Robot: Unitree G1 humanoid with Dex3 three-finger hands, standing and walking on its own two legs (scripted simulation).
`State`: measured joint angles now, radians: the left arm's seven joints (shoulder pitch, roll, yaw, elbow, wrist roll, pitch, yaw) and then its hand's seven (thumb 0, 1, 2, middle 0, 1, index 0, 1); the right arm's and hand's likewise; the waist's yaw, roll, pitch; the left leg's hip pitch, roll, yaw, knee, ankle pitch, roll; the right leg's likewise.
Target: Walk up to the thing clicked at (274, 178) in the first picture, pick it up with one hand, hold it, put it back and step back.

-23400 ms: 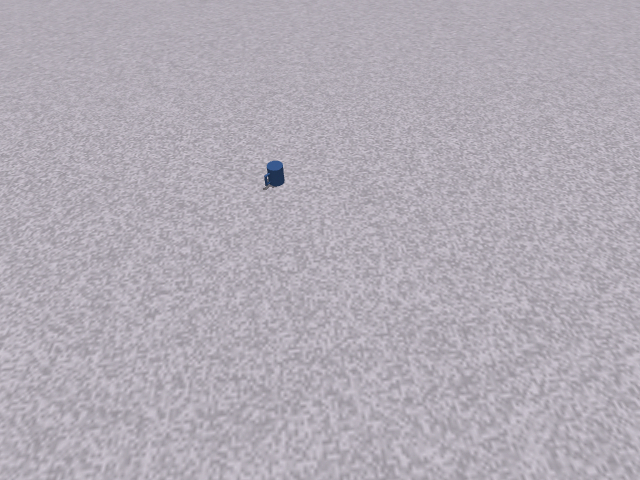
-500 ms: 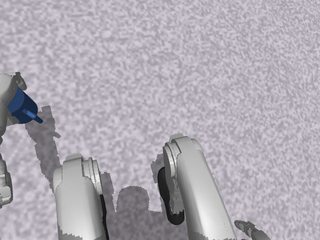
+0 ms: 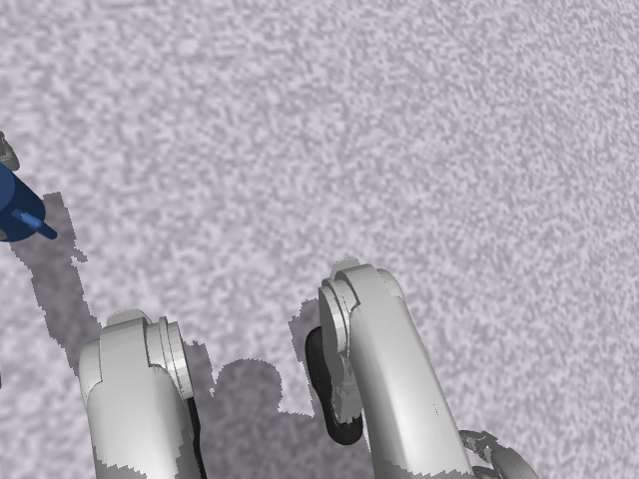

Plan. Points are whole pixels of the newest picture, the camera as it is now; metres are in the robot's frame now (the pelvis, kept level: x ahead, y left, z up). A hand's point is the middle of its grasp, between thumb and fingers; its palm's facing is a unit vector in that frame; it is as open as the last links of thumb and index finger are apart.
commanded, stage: lower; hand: left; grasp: from above
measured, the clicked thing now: (7, 209) +0.46 +0.30 -0.24
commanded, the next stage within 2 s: rest in 0.10 s
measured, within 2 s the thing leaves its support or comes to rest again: rests again in 0.50 s
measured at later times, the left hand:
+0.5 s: hand (5, 208) +0.47 +0.31 -0.25, palm faces -0.49 -0.10 -0.87, open 10.3 cm
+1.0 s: hand (4, 209) +0.47 +0.31 -0.26, palm faces -0.48 -0.11 -0.87, open 10.4 cm
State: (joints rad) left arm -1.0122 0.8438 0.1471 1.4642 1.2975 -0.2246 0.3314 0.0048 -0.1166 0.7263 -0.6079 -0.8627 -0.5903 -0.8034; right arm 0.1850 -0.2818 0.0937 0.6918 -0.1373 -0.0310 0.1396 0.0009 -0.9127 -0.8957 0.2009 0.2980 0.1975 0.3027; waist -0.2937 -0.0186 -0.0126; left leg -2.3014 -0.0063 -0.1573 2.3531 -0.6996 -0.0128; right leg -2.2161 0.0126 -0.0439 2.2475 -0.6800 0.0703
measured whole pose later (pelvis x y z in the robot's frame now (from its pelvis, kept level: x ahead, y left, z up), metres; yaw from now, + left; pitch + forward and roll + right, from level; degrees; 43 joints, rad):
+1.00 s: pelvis -0.01 +0.00 -0.04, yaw -4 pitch +30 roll -13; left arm -1.10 1.02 0.14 1.72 1.36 -0.28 0.50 -0.01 -0.10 0.72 -0.58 -0.90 -0.56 -0.84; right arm 0.13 -0.32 0.23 0.67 -0.20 -0.12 0.16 0.00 -0.89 -0.89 0.20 0.30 0.20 0.30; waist -0.36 -0.09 0.10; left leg -2.36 0.00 -0.23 2.51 -0.70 -0.01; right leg -2.25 0.05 -0.09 2.35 -0.65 0.08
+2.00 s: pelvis -0.01 +0.01 -0.04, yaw -5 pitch +31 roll -14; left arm -1.08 1.03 0.12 1.65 1.32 -0.26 0.46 0.00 -0.46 1.08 -0.11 -1.18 -0.13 -1.16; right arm 0.14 -0.33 0.25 0.64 -0.20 -0.13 0.18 0.00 -0.89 -0.89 0.20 0.30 0.20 0.30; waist -0.36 -0.09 0.11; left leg -2.36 0.00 -0.24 2.51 -0.70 0.00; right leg -2.24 0.05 -0.11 2.33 -0.65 0.07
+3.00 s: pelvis -0.02 +0.01 +0.01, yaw +0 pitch +34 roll -11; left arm -1.07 0.90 0.03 1.38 1.23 -0.33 0.15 0.00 -0.43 0.94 -0.17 -0.93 -0.17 -0.93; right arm 0.17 -0.32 0.14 0.62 -0.11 0.07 0.08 0.00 -0.91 -0.90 0.20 0.30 0.20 0.30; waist -0.27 -0.01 -0.03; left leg -2.26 -0.01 -0.15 2.30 -0.65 0.01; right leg -2.16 0.01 -0.05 2.18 -0.63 0.06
